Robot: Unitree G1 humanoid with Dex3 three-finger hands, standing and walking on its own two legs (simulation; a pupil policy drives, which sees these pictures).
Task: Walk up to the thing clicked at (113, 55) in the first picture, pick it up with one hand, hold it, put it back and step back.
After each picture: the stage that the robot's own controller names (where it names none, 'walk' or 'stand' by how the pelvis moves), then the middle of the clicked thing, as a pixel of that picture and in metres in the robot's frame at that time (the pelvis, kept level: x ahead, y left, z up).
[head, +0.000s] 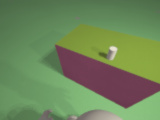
stand; (111, 53) +0.62 -0.17 +0.01
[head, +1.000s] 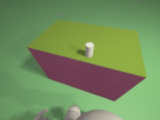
rise first; (89, 50) +0.57 +0.06 +0.04
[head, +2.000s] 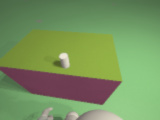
stand; (64, 60) +0.46 +0.23 +0.03
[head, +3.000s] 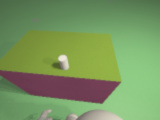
stand; (63, 62) +0.44 +0.23 +0.01
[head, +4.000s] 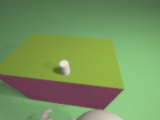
stand; (65, 68) +0.41 +0.21 +0.00
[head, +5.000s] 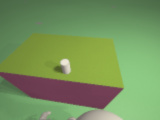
stand; (65, 66) +0.42 +0.21 +0.00
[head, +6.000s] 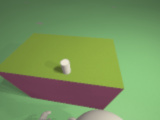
stand; (65, 67) +0.42 +0.21 +0.00
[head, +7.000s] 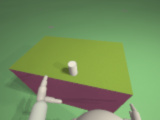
rise first; (72, 68) +0.42 +0.18 +0.01
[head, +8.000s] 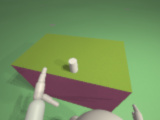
go down; (73, 65) +0.44 +0.19 +0.01
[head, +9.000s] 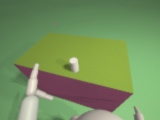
go down; (74, 65) +0.44 +0.19 +0.01
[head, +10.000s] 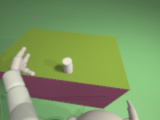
go down; (67, 66) +0.41 +0.17 +0.03
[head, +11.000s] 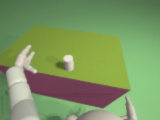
close in; (68, 63) +0.43 +0.17 +0.04
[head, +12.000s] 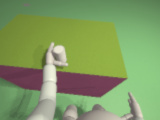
close; (60, 55) +0.45 +0.19 +0.07
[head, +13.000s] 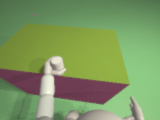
lift; (58, 66) +0.37 +0.21 +0.08
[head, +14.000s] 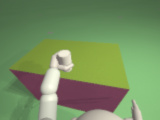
lift; (65, 61) +0.32 +0.17 +0.21
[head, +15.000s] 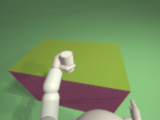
hold; (67, 62) +0.33 +0.16 +0.20
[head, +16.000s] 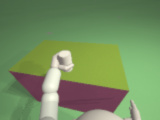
hold; (66, 61) +0.33 +0.17 +0.20
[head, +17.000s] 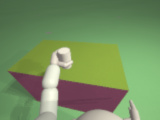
crouch; (65, 58) +0.35 +0.17 +0.21
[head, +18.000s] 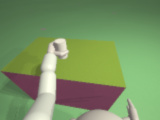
lower; (61, 49) +0.43 +0.20 +0.21
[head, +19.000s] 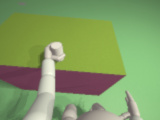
lower; (58, 52) +0.47 +0.20 +0.08
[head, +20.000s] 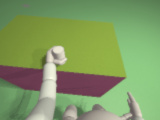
lower; (59, 55) +0.44 +0.19 +0.07
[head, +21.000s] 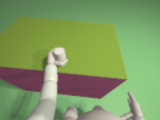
lower; (60, 57) +0.44 +0.19 +0.07
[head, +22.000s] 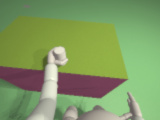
lower; (60, 56) +0.44 +0.19 +0.07
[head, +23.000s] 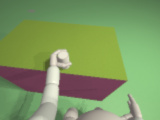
open; (64, 60) +0.42 +0.18 +0.06
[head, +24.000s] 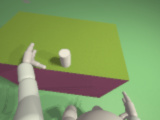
sink last; (65, 58) +0.42 +0.16 +0.07
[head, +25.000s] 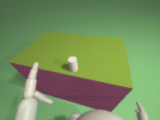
sink last; (73, 64) +0.43 +0.18 +0.05
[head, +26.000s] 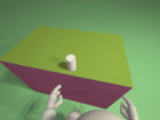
stand; (71, 63) +0.42 +0.17 +0.06
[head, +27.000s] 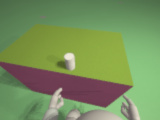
stand; (70, 62) +0.41 +0.17 +0.07
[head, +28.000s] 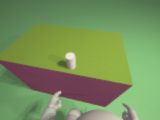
stand; (70, 61) +0.42 +0.17 +0.07
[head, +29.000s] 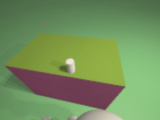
walk; (70, 66) +0.44 +0.18 +0.01
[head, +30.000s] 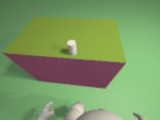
walk; (72, 47) +0.55 +0.19 +0.03
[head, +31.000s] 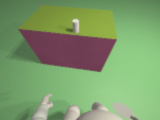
walk; (75, 26) +0.86 +0.19 +0.03
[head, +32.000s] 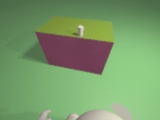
stand; (80, 31) +1.01 +0.19 +0.02
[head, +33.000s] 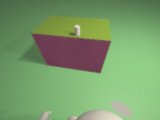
stand; (77, 30) +1.00 +0.20 +0.00
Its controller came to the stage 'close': yes
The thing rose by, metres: 0.21
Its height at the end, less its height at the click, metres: +0.00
